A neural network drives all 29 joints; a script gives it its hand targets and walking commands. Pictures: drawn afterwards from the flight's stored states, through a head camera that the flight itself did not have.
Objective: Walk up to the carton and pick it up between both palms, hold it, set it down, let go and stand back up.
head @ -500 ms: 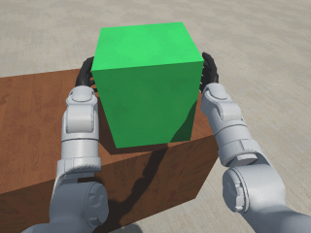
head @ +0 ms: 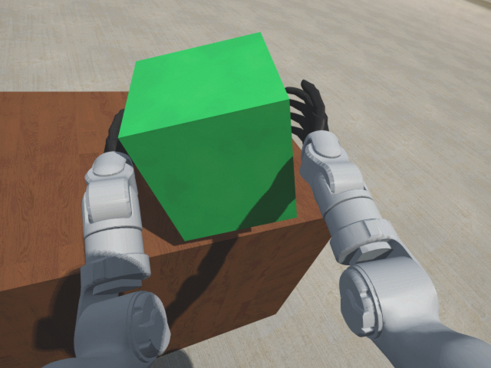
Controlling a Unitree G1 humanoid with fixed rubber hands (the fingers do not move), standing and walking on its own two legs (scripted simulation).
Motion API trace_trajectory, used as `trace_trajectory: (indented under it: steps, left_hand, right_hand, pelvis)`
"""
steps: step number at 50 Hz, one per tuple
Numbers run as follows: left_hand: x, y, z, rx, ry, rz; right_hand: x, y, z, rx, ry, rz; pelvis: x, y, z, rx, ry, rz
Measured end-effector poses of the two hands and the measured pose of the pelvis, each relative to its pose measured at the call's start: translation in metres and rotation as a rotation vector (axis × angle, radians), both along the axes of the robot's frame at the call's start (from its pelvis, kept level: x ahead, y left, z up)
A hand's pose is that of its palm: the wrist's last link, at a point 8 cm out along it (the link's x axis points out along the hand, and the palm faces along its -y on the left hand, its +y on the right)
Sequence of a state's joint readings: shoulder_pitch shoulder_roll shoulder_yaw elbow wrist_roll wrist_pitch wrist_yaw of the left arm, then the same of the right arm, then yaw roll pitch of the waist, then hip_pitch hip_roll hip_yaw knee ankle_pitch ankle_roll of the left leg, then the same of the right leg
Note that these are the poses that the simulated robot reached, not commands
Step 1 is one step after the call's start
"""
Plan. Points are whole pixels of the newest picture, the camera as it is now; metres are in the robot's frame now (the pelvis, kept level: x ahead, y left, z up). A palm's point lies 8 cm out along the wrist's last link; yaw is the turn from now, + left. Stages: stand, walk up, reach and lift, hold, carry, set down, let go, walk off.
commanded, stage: set down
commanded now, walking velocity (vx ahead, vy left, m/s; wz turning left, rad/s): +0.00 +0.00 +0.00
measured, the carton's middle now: (220, 143) +0.45 +0.08 +0.15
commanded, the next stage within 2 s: none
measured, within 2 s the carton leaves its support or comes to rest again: neither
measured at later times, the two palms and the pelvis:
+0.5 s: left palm (157, 139) +0.41 +0.17 +0.17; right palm (350, 147) +0.41 -0.13 +0.22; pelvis +0.00 -0.02 +0.00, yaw -2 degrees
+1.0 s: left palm (143, 112) +0.47 +0.21 +0.17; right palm (316, 128) +0.48 -0.09 +0.20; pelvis +0.05 +0.02 +0.01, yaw -1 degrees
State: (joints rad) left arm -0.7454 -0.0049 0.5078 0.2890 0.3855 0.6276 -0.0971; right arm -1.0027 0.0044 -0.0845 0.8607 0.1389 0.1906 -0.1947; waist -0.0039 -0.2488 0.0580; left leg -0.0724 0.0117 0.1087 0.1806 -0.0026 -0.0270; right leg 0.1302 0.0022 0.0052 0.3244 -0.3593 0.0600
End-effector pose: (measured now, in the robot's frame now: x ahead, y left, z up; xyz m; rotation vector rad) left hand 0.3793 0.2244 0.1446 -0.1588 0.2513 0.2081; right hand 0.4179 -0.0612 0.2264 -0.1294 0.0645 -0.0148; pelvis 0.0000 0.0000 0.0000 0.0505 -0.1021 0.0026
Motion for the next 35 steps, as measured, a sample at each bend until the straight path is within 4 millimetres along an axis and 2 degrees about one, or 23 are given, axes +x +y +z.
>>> trace_trajectory:
  steps: [2, 4, 7, 12, 14, 16, 18, 21, 25, 27, 30, 35]
  left_hand:
    - [-0.002, -0.004, -0.012, 0.033, 0.034, 0.013]
    - [-0.005, -0.008, -0.012, 0.099, 0.042, 0.028]
    - [-0.007, -0.016, 0.014, 0.186, -0.02, 0.053]
    - [-0.006, -0.036, 0.083, 0.329, -0.162, 0.048]
    - [-0.002, -0.044, 0.1, 0.317, -0.179, 0.018]
    - [0.005, -0.05, 0.106, 0.265, -0.17, -0.025]
    - [0.012, -0.054, 0.099, 0.18, -0.138, -0.069]
    - [0.019, -0.055, 0.072, 0.061, -0.08, -0.104]
    - [0.026, -0.05, 0.026, -0.016, -0.004, -0.078]
    - [0.031, -0.045, 0.012, -0.018, 0.007, -0.077]
    - [0.038, -0.035, 0.007, 0.035, -0.01, -0.049]
    - [0.054, -0.032, 0.023, 0.162, -0.089, -0.036]
  right_hand:
    - [0.002, -0.005, -0.022, 0.015, 0.054, -0.016]
    - [0.003, -0.012, -0.039, 0.052, 0.072, -0.009]
    - [0.002, -0.024, -0.049, 0.13, 0.032, 0.011]
    - [-0.004, -0.044, -0.027, 0.293, -0.092, 0.001]
    - [-0.009, -0.053, -0.018, 0.316, -0.106, -0.02]
    - [-0.014, -0.063, -0.011, 0.298, -0.101, -0.038]
    - [-0.017, -0.07, -0.008, 0.253, -0.078, -0.053]
    - [-0.018, -0.075, -0.007, 0.173, -0.034, -0.067]
    - [-0.009, -0.064, -0.009, 0.092, -0.007, -0.058]
    - [-0.002, -0.057, -0.013, 0.068, -0.006, -0.059]
    - [0.011, -0.047, -0.027, 0.063, 0.008, -0.056]
    - [0.023, -0.046, -0.06, 0.109, 0.082, -0.076]
  pelvis:
    - [-0.002, 0.0, 0.0, -0.003, 0.0, 0.01]
    - [-0.002, 0.001, 0.0, -0.007, 0.02, 0.017]
    - [0.0, 0.004, 0.0, -0.012, 0.077, 0.021]
    - [0.002, 0.01, 0.0, -0.02, 0.09, 0.018]
    - [0.001, 0.01, 0.0, -0.017, 0.064, 0.01]
    - [0.0, 0.008, 0.0, -0.008, 0.044, -0.006]
    - [-0.001, 0.002, 0.001, 0.003, 0.038, -0.02]
    - [-0.002, -0.008, 0.002, 0.017, 0.036, -0.032]
    - [0.0, -0.017, 0.002, 0.017, 0.039, -0.036]
    - [0.004, -0.017, 0.0, 0.006, 0.044, -0.028]
    - [0.006, -0.015, 0.0, 0.002, 0.065, -0.018]
    - [0.012, -0.01, 0.0, -0.004, 0.109, -0.016]
